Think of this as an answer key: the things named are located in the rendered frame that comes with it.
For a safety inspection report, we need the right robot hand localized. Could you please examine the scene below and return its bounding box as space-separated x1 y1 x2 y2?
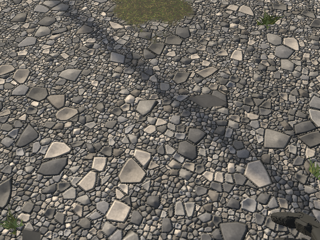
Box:
271 211 320 240

